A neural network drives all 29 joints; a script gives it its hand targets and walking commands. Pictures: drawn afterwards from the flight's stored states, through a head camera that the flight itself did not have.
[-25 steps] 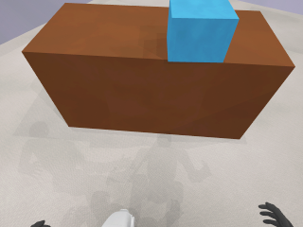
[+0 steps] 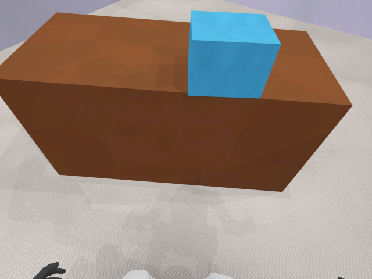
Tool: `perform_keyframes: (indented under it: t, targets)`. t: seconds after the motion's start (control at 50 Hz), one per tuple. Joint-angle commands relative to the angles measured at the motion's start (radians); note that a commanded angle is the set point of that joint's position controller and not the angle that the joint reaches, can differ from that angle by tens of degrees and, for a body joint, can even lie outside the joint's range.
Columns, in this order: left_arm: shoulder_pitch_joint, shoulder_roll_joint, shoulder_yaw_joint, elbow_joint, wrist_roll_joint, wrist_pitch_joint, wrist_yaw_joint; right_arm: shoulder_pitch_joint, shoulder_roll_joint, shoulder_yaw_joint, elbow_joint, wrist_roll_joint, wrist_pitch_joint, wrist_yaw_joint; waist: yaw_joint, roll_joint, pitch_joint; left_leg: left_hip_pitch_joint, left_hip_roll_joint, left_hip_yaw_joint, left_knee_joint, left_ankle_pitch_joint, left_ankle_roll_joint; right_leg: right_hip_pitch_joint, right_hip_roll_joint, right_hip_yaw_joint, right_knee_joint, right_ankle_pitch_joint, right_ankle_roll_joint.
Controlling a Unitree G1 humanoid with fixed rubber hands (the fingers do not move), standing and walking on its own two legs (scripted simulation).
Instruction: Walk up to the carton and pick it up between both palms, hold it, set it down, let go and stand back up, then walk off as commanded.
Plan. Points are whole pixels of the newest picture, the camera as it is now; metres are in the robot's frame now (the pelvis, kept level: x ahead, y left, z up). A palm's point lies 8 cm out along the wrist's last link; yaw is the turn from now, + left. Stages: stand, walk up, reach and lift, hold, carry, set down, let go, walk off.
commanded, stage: walk up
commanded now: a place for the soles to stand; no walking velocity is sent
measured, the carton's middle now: (226, 55) +0.82 -0.11 +0.05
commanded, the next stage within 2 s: none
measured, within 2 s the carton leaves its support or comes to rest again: neither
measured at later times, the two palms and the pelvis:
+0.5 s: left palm (71, 249) +0.19 +0.27 -0.10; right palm out of the picture +0.14 -0.39 -0.05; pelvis +0.08 -0.04 -0.01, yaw -2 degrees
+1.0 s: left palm (80, 237) +0.22 +0.26 -0.10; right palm (368, 257) +0.20 -0.40 -0.05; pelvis +0.10 -0.06 -0.01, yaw +1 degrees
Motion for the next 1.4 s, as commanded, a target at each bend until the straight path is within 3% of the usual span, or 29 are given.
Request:
perform_keyframes:
  t: [0.0,0.16,0.22,0.24,0.28,0.32,0.36,0.44,0.48,0.5,0.52,0.54,0.58,0.68,0.78,0.82,0.84,0.86,0.98,1.0,1.02,1.04,1.16,1.18,1.22,1.26,1.34,1.36,1.38]
  targets:
    - [0.083,0.292,0.130,-0.067,-0.021,-0.027,0.037,0.040,-0.213,-0.050,0.033,0.014,-0.007,-0.011,0.054,-0.051,-0.013,-0.421,-0.004,-0.071,0.207,0.005,-0.025,0.458,-0.258,0.521,-0.441,0.259,-0.067]
    - [0.071,0.212,0.083,-0.109,-0.004,-0.004,0.022,0.017,-0.136,-0.041,0.031,0.000,-0.015,-0.019,0.097,-0.159,-0.062,-0.154,0.003,0.077,-0.158,0.037,-0.034,0.325,-0.178,0.262,-0.360,0.393,-0.206]
    - [0.012,0.199,0.058,-0.128,-0.012,0.021,0.016,0.177,-0.136,-0.057,0.088,-0.009,-0.035,-0.040,0.005,-0.141,-0.133,0.201,-0.040,0.123,-0.427,0.291,-0.003,0.121,-0.095,0.131,-0.143,0.381,-0.154]
    - [-0.032,0.157,0.043,-0.151,-0.017,0.017,0.015,0.253,-0.215,-0.086,0.118,-0.025,-0.036,-0.049,-0.063,0.045,-0.146,0.414,0.004,0.022,-0.423,0.278,0.028,-0.087,-0.080,0.136,-0.016,0.307,-0.113]
    - [-0.058,0.151,0.044,-0.164,-0.005,0.035,0.024,0.263,-0.394,-0.136,0.071,-0.031,-0.040,-0.070,-0.081,0.210,-0.070,0.465,0.481,-0.765,-0.663,-0.022,0.267,-0.505,0.045,0.086,0.408,-0.255,0.018]
    - [-0.081,0.258,0.085,-0.114,0.014,0.048,0.011,0.127,-0.367,-0.132,0.035,-0.004,-0.035,-0.071,-0.030,0.050,0.035,0.280,0.484,-0.664,-0.636,-0.153,0.315,-0.436,-0.092,0.193,0.477,-0.210,0.059]
    - [-0.026,0.262,0.099,-0.088,0.014,0.050,0.002,0.085,-0.347,-0.118,0.032,-0.019,-0.034,-0.071,0.010,0.065,0.085,0.117,0.391,-0.496,-0.626,-0.088,0.236,-0.316,-0.123,0.183,0.380,-0.104,0.048]
    - [0.001,0.215,0.105,-0.048,-0.016,0.040,-0.011,-0.033,-0.306,-0.092,-0.008,-0.046,-0.028,-0.043,0.036,0.267,0.092,-0.109,0.275,-0.219,-0.529,0.013,0.173,-0.013,-0.075,0.086,0.056,-0.121,0.057]
    - [0.154,0.203,0.111,0.023,-0.007,0.017,0.015,-0.051,-0.235,-0.069,-0.002,-0.053,-0.007,-0.033,0.118,0.130,-0.081,-0.220,0.172,-0.058,-0.195,0.091,0.083,0.351,0.012,0.044,-0.153,-0.036,0.056]
    - [0.142,0.261,0.121,0.005,0.011,0.008,0.035,0.002,-0.136,-0.037,0.007,-0.044,0.006,-0.031,0.122,-0.137,-0.063,-0.292,0.073,0.040,0.102,0.032,0.039,0.318,-0.082,0.231,-0.325,-0.115,0.041]
    - [0.054,0.343,0.122,-0.032,0.011,0.001,0.050,-0.062,-0.133,-0.042,-0.025,-0.021,0.022,-0.043,0.110,-0.262,-0.036,-0.389,-0.058,-0.025,0.197,-0.180,-0.019,0.173,-0.301,0.712,-0.601,-0.324,-0.019]
    - [-0.035,0.329,0.120,-0.042,0.001,0.007,0.051,-0.089,-0.211,-0.065,0.005,-0.009,0.029,-0.058,0.061,0.002,0.049,-0.296,-0.027,-0.144,0.221,-0.111,-0.027,0.087,-0.323,0.713,-0.590,-0.298,-0.066]
    - [-0.046,0.274,0.104,-0.028,-0.009,0.006,0.059,0.011,-0.219,-0.065,0.064,-0.002,0.025,-0.053,0.031,0.030,0.014,-0.290,0.016,-0.087,0.189,-0.071,-0.022,0.217,-0.273,0.517,-0.419,0.079,-0.088]
    - [-0.040,0.196,0.079,-0.041,-0.008,0.004,0.070,0.040,-0.155,-0.043,0.083,-0.011,0.029,-0.040,0.039,-0.075,-0.092,-0.187,0.018,0.002,0.049,-0.079,-0.022,0.279,-0.217,0.337,-0.305,0.526,-0.102]
    - [-0.086,0.204,0.060,-0.073,-0.012,0.021,0.064,0.075,-0.141,-0.042,0.092,-0.020,0.009,-0.046,0.012,-0.103,-0.120,0.029,-0.012,0.056,-0.220,-0.011,-0.003,0.179,-0.203,0.254,-0.215,0.444,-0.140]
    - [-0.122,0.165,0.039,-0.091,-0.022,0.022,0.053,0.082,-0.207,-0.058,0.090,-0.040,-0.008,-0.051,-0.029,0.094,-0.093,0.244,0.066,-0.103,-0.379,0.145,0.042,-0.103,-0.128,0.189,-0.038,0.239,-0.059]
    - [-0.112,0.135,0.037,-0.080,-0.032,0.029,0.051,0.050,-0.290,-0.078,0.065,-0.040,-0.013,-0.050,-0.024,0.323,-0.092,0.238,0.311,-0.507,-0.513,0.155,0.151,-0.224,-0.014,0.064,0.151,-0.017,0.049]
    - [-0.161,0.193,0.059,-0.094,-0.023,0.040,0.058,0.045,-0.320,-0.084,0.050,-0.034,-0.009,-0.053,-0.047,0.270,-0.033,0.156,0.417,-0.604,-0.535,0.275,0.262,-0.207,-0.001,0.093,0.232,-0.287,0.031]
    - [-0.001,0.199,0.094,-0.016,-0.012,0.011,0.038,-0.062,-0.231,-0.064,0.018,-0.042,0.013,-0.034,0.059,0.230,-0.074,-0.014,0.178,-0.201,-0.262,0.291,0.112,0.175,0.017,0.040,-0.195,-0.119,0.035]
    - [0.055,0.214,0.096,-0.005,0.012,0.009,0.048,-0.022,-0.187,-0.050,0.017,-0.035,0.016,-0.038,0.091,0.081,-0.122,-0.119,0.152,-0.130,-0.094,0.282,0.070,0.330,-0.015,0.120,-0.280,-0.073,0.020]
    - [-0.006,0.306,0.113,-0.026,0.011,0.000,0.056,-0.056,-0.147,-0.031,-0.015,-0.010,0.018,-0.035,0.081,-0.237,-0.112,-0.339,-0.013,0.016,0.083,0.002,-0.006,0.365,-0.256,0.543,-0.439,0.006,-0.054]
    - [-0.023,0.296,0.107,-0.032,0.006,-0.008,0.060,-0.126,-0.192,-0.046,-0.005,-0.013,0.025,-0.051,0.090,-0.054,-0.048,-0.319,-0.011,-0.081,0.111,-0.167,-0.022,0.290,-0.360,0.652,-0.463,0.098,-0.136]
    - [-0.104,0.209,0.067,-0.063,-0.017,0.014,0.056,0.047,-0.155,-0.050,0.087,-0.014,-0.003,-0.037,0.005,-0.054,-0.109,0.078,-0.013,0.045,-0.247,0.012,0.002,0.120,-0.205,0.242,-0.192,0.414,-0.157]
    - [-0.142,0.189,0.051,-0.079,-0.025,0.017,0.053,0.086,-0.175,-0.057,0.094,-0.027,-0.013,-0.047,-0.032,-0.024,-0.090,0.210,-0.009,-0.017,-0.372,0.101,0.023,0.006,-0.157,0.195,-0.082,0.374,-0.109]
    - [-0.125,0.151,0.047,-0.080,-0.027,0.028,0.054,0.053,-0.321,-0.087,0.049,-0.036,-0.017,-0.054,-0.028,0.293,-0.087,0.243,0.405,-0.672,-0.562,0.130,0.245,-0.254,0.024,0.043,0.240,-0.264,0.064]
    - [-0.166,0.222,0.081,-0.066,-0.020,0.040,0.049,-0.039,-0.326,-0.090,0.029,-0.038,-0.008,-0.052,0.000,0.212,0.049,0.027,0.363,-0.568,-0.521,0.042,0.284,-0.167,-0.027,0.122,0.302,-0.312,0.060]
    - [0.031,0.198,0.091,0.000,-0.012,0.008,0.037,-0.117,-0.260,-0.065,-0.001,-0.046,0.020,-0.030,0.076,0.173,-0.062,-0.093,0.197,-0.321,-0.363,-0.056,0.143,0.168,0.020,0.033,-0.087,-0.122,0.032]
    - [0.042,0.216,0.093,0.003,0.004,-0.002,0.051,-0.080,-0.201,-0.050,-0.010,-0.034,0.019,-0.025,0.077,0.070,-0.095,-0.151,0.132,-0.187,-0.173,-0.015,0.079,0.251,-0.051,0.176,-0.288,-0.180,0.008]
    - [-0.008,0.306,0.111,-0.019,0.013,-0.011,0.053,-0.102,-0.149,-0.037,-0.009,-0.026,0.028,-0.026,0.079,-0.225,-0.036,-0.349,-0.027,-0.001,0.046,-0.152,-0.003,0.236,-0.233,0.598,-0.522,-0.402,-0.045]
